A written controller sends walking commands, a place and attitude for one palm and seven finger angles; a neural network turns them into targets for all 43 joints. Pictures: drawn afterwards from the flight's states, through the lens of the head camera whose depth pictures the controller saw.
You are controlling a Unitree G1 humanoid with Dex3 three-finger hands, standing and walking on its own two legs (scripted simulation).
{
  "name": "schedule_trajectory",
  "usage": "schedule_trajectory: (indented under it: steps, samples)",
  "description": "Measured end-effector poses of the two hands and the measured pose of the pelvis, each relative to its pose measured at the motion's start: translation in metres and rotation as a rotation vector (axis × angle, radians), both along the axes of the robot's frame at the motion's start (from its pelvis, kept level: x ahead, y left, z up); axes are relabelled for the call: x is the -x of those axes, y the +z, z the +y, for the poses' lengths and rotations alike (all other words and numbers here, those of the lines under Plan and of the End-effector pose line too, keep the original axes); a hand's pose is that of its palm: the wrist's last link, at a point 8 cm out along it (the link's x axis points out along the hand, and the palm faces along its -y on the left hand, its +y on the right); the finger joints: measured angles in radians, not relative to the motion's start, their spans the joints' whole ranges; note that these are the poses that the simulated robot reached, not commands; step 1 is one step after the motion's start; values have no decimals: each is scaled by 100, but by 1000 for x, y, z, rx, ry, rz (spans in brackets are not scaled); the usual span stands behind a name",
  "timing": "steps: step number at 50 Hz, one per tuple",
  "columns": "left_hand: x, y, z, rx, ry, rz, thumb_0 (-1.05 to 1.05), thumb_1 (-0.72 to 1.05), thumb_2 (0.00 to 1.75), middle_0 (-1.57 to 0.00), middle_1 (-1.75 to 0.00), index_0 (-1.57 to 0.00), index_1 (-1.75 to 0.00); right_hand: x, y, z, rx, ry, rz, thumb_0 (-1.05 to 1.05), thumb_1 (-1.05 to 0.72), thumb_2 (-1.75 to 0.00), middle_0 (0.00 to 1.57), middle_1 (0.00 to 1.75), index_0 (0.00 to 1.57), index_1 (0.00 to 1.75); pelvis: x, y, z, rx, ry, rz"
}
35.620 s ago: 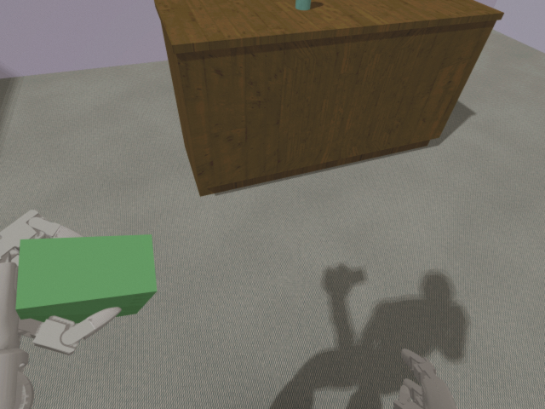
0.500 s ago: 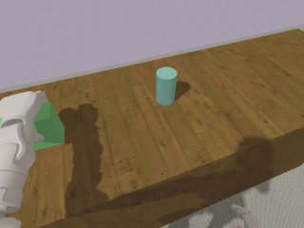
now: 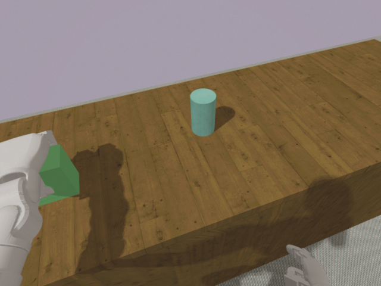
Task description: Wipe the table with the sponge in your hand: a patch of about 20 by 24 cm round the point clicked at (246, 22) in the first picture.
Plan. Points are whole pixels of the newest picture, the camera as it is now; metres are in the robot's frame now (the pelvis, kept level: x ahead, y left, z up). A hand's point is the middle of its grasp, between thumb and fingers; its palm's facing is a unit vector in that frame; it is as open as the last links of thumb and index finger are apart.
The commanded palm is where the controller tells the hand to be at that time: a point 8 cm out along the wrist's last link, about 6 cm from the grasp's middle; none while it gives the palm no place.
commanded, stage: wipe back along the first lane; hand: left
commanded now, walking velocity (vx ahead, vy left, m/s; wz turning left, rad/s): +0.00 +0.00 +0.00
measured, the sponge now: (45, 183) +0.29 +0.36 +0.06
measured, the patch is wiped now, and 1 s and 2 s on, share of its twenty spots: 0.95 0.95 0.95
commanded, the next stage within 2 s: lift the sponge slowly off the table in 0.92 s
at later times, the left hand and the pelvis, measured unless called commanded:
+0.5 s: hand (38, 194) +0.24 +0.32 +0.11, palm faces +0.07 -0.04 -1.00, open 9.9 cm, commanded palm +0.19 +0.30 +0.12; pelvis +0.00 -0.01 +0.00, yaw -1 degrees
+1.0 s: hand (38, 216) +0.20 +0.29 +0.11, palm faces +0.13 -0.07 -0.99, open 9.9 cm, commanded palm +0.15 +0.28 +0.12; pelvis +0.00 +0.00 +0.00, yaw -1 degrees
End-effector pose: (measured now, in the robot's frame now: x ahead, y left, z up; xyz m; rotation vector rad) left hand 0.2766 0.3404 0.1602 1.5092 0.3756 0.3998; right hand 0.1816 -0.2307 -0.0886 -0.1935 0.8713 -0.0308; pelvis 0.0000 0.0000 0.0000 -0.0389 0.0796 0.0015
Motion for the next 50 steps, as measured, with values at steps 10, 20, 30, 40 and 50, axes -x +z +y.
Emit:
schedule_trajectory:
  steps: [10,20,30,40,50]
  samples:
    - [22,1,-11,13,-5,-21,0,-44,103,-66,-142,-68,-146,-16,5,-3,-16,18,-49,1,-91,-90,20,30,20,30,-6,-1,-7,-2,-4,-9]
    - [45,0,-23,14,-15,-38,0,-44,103,-66,-141,-68,-145,-23,9,-2,-23,27,-83,1,-91,-90,20,30,19,30,-5,-2,-9,-2,-8,-19]
    - [66,-2,-35,13,-14,-71,0,-44,103,-66,-141,-68,-145,-23,9,7,-36,36,-98,1,-91,-90,20,30,19,30,0,-3,-7,-4,-9,-29]
    - [82,-1,-43,30,-18,-89,1,-43,103,-66,-141,-68,-145,-25,13,15,-58,41,-130,1,-91,-90,20,30,20,30,2,-4,-5,-5,-18,-42]
    - [102,-1,-54,44,-23,-111,1,-43,103,-65,-141,-68,-145,-32,17,20,-64,59,-156,1,-91,-90,20,30,19,30,3,-4,-4,-5,-20,-50]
